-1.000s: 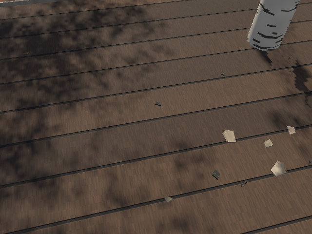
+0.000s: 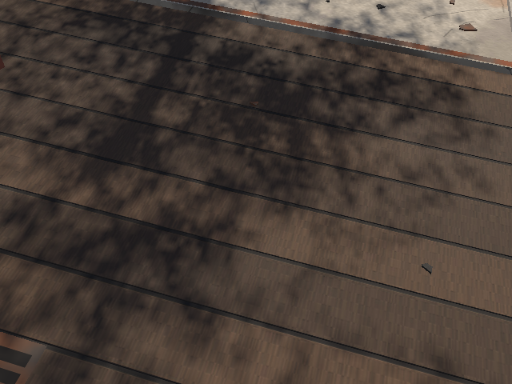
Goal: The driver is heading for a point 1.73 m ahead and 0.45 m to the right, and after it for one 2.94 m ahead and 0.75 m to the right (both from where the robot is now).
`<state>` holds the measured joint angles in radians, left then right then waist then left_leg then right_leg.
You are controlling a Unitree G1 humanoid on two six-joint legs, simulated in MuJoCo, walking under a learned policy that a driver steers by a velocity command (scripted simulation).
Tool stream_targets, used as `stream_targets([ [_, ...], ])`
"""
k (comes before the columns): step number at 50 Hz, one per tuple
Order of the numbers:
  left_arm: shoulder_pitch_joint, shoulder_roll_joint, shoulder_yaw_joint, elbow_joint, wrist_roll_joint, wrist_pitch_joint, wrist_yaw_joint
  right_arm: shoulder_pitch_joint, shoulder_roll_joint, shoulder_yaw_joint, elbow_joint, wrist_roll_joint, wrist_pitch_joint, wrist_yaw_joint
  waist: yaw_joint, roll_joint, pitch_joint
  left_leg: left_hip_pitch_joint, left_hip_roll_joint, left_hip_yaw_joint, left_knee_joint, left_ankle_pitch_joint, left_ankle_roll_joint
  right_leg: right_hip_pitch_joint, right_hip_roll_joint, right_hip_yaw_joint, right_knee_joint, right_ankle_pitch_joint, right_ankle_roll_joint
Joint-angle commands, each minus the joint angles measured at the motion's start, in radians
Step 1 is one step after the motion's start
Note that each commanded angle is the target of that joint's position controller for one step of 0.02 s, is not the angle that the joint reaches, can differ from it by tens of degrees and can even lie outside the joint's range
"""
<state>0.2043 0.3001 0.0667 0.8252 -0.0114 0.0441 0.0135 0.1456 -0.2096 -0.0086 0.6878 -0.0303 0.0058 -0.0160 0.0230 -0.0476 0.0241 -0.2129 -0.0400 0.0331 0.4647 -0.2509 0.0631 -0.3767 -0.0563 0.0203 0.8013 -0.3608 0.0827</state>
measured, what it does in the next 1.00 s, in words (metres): walks ahead, turning right: right foot, then left foot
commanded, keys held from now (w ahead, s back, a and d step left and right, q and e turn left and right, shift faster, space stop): e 0.20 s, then w+e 0.52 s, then w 0.22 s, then w+q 0.06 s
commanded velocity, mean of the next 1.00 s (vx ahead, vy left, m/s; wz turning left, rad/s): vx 0.29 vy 0.00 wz -0.42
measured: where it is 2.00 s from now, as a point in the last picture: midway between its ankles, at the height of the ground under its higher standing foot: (368, 273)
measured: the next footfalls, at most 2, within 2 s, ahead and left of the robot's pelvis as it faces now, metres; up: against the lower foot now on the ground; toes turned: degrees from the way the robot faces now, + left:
right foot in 0.22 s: +0.00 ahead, -0.13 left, +0.00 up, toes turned -10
left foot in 0.70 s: +0.31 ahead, +0.03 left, +0.00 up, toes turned -27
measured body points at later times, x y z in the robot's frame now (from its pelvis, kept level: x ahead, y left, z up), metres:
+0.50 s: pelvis +0.04 -0.05 +0.01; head +0.06 -0.08 +0.46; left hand +0.16 +0.22 -0.09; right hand +0.14 -0.37 -0.09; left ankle +0.18 +0.10 -0.69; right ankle -0.04 -0.12 -0.74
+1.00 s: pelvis +0.27 -0.09 +0.00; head +0.30 -0.10 +0.45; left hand +0.56 +0.03 -0.08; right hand +0.14 -0.34 -0.12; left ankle +0.27 +0.05 -0.74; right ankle +0.31 -0.29 -0.69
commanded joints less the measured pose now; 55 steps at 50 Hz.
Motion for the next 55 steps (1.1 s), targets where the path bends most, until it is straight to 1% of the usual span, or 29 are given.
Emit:
stream_targets([
  [1,-0.082,0.115,0.019,-0.099,-0.01,-0.014,0.0,0.021,-0.232,-0.074,-0.025,0.012,0.003,-0.01,-0.063,0.179,-0.032,0.104,0.319,-0.227,-0.121,0.345,0.181,-0.049,0.0,-0.012,-0.032,-0.081,-0.005],
  [4,-0.061,0.097,0.018,-0.102,-0.012,-0.01,0.0,0.008,-0.233,-0.084,-0.017,0.021,0.014,-0.017,-0.058,0.152,-0.04,0.158,0.364,-0.247,-0.092,0.499,0.205,-0.08,-0.001,-0.018,-0.01,-0.125,-0.013],
  [7,-0.039,0.079,0.016,-0.101,-0.015,-0.007,-0.01,-0.027,-0.229,-0.092,-0.018,0.024,0.022,-0.024,-0.041,0.146,-0.073,0.177,0.367,-0.201,-0.06,0.6,0.198,-0.037,0.008,-0.046,-0.048,-0.116,-0.03],
  [10,0.011,0.074,0.019,-0.09,-0.015,-0.004,-0.026,-0.066,-0.231,-0.101,-0.013,0.041,0.033,-0.03,0.003,0.156,-0.095,0.139,0.329,-0.113,0.007,0.545,0.136,0.092,0.04,-0.094,-0.263,0.065,-0.075],
  [11,0.04,0.093,0.025,-0.086,-0.01,-0.004,-0.025,-0.033,-0.229,-0.105,0.004,0.051,0.033,-0.029,0.013,0.129,-0.108,0.078,0.291,-0.068,0.047,0.321,0.075,0.181,0.046,-0.065,-0.373,0.187,-0.116],
  [12,0.091,0.17,0.047,-0.077,-0.009,-0.005,-0.013,-0.025,-0.179,-0.097,-0.001,0.032,0.027,-0.023,0.003,-0.051,-0.116,-0.12,0.196,0.043,0.245,0.029,-0.015,0.334,-0.083,0.151,-0.446,0.282,-0.193],
  [13,0.165,0.279,0.077,-0.067,-0.016,-0.02,-0.012,-0.144,-0.135,-0.08,-0.081,0.006,0.011,-0.019,0.046,-0.245,-0.087,-0.444,-0.005,0.082,0.45,-0.381,-0.092,0.441,-0.288,0.534,-0.502,0.188,-0.394],
  [14,0.176,0.226,0.061,-0.083,0.011,-0.049,-0.018,-0.195,-0.162,-0.088,-0.09,0.019,-0.01,-0.009,0.089,-0.128,-0.089,-0.551,0.018,-0.079,0.599,-0.43,-0.087,0.455,-0.327,0.633,-0.579,-0.021,-0.457],
  [15,0.131,0.183,0.047,-0.086,0.011,-0.072,-0.016,-0.181,-0.196,-0.101,-0.081,0.045,-0.025,0.007,0.051,-0.08,-0.037,-0.594,0.06,-0.116,0.612,-0.323,-0.065,0.442,-0.293,0.573,-0.601,-0.161,-0.411],
  [16,0.091,0.167,0.042,-0.095,-0.002,-0.083,-0.01,-0.159,-0.211,-0.109,-0.056,0.051,-0.036,0.012,0.029,-0.048,0.003,-0.607,0.079,-0.113,0.587,-0.228,-0.059,0.426,-0.247,0.513,-0.613,-0.211,-0.364],
  [17,0.075,0.15,0.034,-0.099,-0.013,-0.088,-0.002,-0.156,-0.224,-0.113,-0.046,0.04,-0.046,0.012,0.024,-0.048,0.025,-0.619,0.092,-0.113,0.544,-0.145,-0.064,0.429,-0.225,0.478,-0.627,-0.181,-0.339],
  [18,0.077,0.14,0.027,-0.1,-0.011,-0.088,0.006,-0.155,-0.217,-0.113,-0.04,0.032,-0.057,0.013,0.018,-0.053,0.026,-0.582,0.096,-0.113,0.505,-0.071,-0.074,0.414,-0.19,0.434,-0.639,-0.129,-0.32],
  [20,0.106,0.145,0.027,-0.103,-0.001,-0.092,0.014,-0.152,-0.192,-0.108,-0.029,0.03,-0.078,0.018,0.019,-0.044,0.018,-0.54,0.076,-0.093,0.43,0.043,-0.097,0.406,-0.151,0.371,-0.646,0.007,-0.31],
  [23,0.129,0.165,0.034,-0.107,-0.003,-0.096,0.019,-0.175,-0.165,-0.097,-0.028,0.033,-0.094,0.021,0.03,-0.051,0.022,-0.463,0.054,-0.084,0.267,0.142,-0.127,0.348,-0.112,0.304,-0.636,0.103,-0.295],
  [27,0.171,0.184,0.043,-0.103,-0.012,-0.089,0.016,-0.242,-0.157,-0.085,-0.053,0.047,-0.107,0.034,0.063,-0.084,0.051,-0.366,0.035,-0.081,0.111,0.183,-0.147,0.259,-0.102,0.307,-0.609,0.105,-0.292],
  [30,0.186,0.185,0.045,-0.104,-0.017,-0.083,0.013,-0.25,-0.176,-0.085,-0.064,0.054,-0.123,0.044,0.061,-0.089,0.05,-0.281,0.026,-0.088,0.043,0.174,-0.132,0.239,-0.114,0.356,-0.57,0.112,-0.284],
  [32,0.17,0.183,0.046,-0.112,-0.016,-0.08,0.012,-0.202,-0.206,-0.094,-0.057,0.058,-0.133,0.046,0.028,-0.121,0.033,-0.2,0.023,-0.089,0.02,0.14,-0.108,0.242,-0.126,0.397,-0.529,0.167,-0.268],
  [34,0.146,0.146,0.035,-0.127,-0.012,-0.077,0.011,-0.052,-0.244,-0.115,-0.018,0.053,-0.142,0.038,-0.054,-0.126,-0.034,0.014,0.023,-0.073,-0.045,0.142,-0.061,0.207,-0.076,0.379,-0.399,0.285,-0.227],
  [35,0.13,0.094,0.017,-0.146,0.001,-0.079,0.007,0.094,-0.287,-0.13,0.003,0.041,-0.146,0.028,-0.124,-0.069,-0.154,0.245,0.135,-0.173,-0.035,0.102,-0.003,0.113,-0.012,0.317,-0.168,0.267,-0.187],
  [36,0.189,0.013,-0.006,-0.19,-0.006,-0.088,0.012,0.238,-0.383,-0.151,0.026,0.016,-0.136,0.023,-0.125,0.214,-0.318,0.576,0.373,-0.567,-0.099,-0.135,0.124,-0.187,0.135,0.172,0.192,-0.02,-0.112],
  [37,0.237,0.063,-0.001,-0.195,-0.032,-0.097,0.014,0.238,-0.34,-0.138,0.047,0.021,-0.132,0.037,-0.092,0.361,-0.301,0.556,0.459,-0.845,-0.217,-0.349,0.186,-0.35,0.11,0.171,0.381,-0.237,-0.1],
  [38,0.196,0.139,0.019,-0.172,-0.04,-0.098,0.012,0.173,-0.248,-0.111,0.036,0.032,-0.129,0.038,-0.092,0.254,-0.157,0.436,0.422,-0.721,-0.233,-0.403,0.158,-0.402,0.051,0.177,0.453,-0.152,-0.104],
  [40,0.1,0.126,0.019,-0.175,-0.017,-0.099,0.005,0.102,-0.181,-0.089,0.041,0.028,-0.116,0.035,-0.075,0.149,-0.024,0.237,0.327,-0.461,-0.247,-0.167,0.122,-0.369,-0.005,0.127,0.414,-0.021,-0.109],
  [41,0.08,0.112,0.019,-0.181,-0.013,-0.1,-0.001,0.089,-0.163,-0.081,0.046,0.021,-0.115,0.033,-0.059,0.154,-0.001,0.176,0.298,-0.39,-0.267,-0.075,0.118,-0.338,-0.027,0.126,0.375,0.017,-0.112],
  [43,0.079,0.069,0.009,-0.183,-0.015,-0.097,-0.012,0.089,-0.164,-0.08,0.06,0.024,-0.121,0.03,-0.04,0.167,0.006,0.117,0.276,-0.305,-0.304,0.027,0.131,-0.299,-0.038,0.102,0.315,0.049,-0.108],
  [45,0.038,0.047,-0.003,-0.204,-0.005,-0.097,-0.017,0.098,-0.19,-0.085,0.076,0.035,-0.127,0.029,-0.036,0.147,0.025,0.097,0.282,-0.253,-0.337,0.102,0.157,-0.319,-0.047,0.078,0.215,0.086,-0.093],
  [49,-0.089,0.021,-0.025,-0.242,0.006,-0.118,-0.033,0.117,-0.231,-0.089,0.093,0.053,-0.115,0.027,-0.064,0.122,0.043,0.05,0.241,-0.144,-0.346,0.215,0.145,-0.234,-0.042,0.012,-0.063,0.271,-0.077],
  [52,-0.166,0.041,-0.021,-0.269,-0.004,-0.129,-0.045,0.183,-0.265,-0.095,0.115,0.066,-0.102,0.025,-0.083,0.124,0.045,0.061,0.26,-0.159,-0.32,0.227,0.126,-0.146,-0.005,0.001,-0.188,0.334,-0.075],
  [55,-0.138,0.085,0.0,-0.269,-0.008,-0.137,-0.049,0.203,-0.283,-0.097,0.129,0.068,-0.083,0.021,-0.036,0.133,0.024,0.118,0.288,-0.189,-0.236,0.289,0.09,-0.041,0.022,0.001,-0.274,0.301,-0.103],
])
